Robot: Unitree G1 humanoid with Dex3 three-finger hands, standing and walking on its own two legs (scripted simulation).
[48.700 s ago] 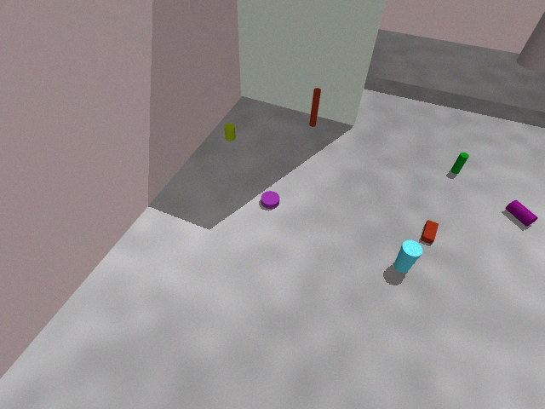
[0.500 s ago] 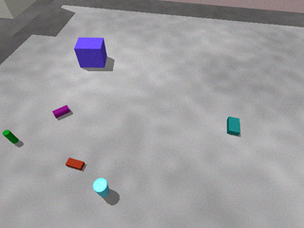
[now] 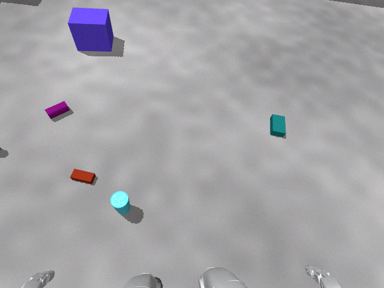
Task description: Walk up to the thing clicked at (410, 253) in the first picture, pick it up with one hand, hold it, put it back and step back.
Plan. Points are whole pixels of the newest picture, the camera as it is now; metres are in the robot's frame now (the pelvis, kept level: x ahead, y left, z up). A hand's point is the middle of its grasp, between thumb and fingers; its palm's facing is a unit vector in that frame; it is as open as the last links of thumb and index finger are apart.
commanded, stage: step back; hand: left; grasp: from above
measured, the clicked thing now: (121, 204) +0.50 +0.26 -0.69
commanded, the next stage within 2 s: none
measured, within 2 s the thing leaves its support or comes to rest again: neither
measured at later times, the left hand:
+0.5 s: hand out of the picture +0.00 +0.26 -0.15, palm faces +0.05 -0.92 -0.38, open 7.4 cm
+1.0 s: hand out of the picture -0.20 +0.22 -0.14, palm faces +0.01 -0.91 -0.41, open 7.4 cm
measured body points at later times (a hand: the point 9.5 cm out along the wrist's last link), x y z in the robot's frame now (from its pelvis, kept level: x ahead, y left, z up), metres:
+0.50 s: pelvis -0.12 -0.01 -0.01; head -0.06 +0.00 +0.43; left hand +0.00 +0.31 -0.12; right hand -0.03 -0.33 -0.12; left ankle -0.14 +0.10 -0.73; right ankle -0.06 -0.14 -0.73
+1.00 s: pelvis -0.27 -0.05 +0.00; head -0.22 -0.07 +0.44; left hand -0.20 +0.27 -0.11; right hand -0.15 -0.37 -0.12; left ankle -0.26 +0.09 -0.66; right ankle -0.26 -0.17 -0.73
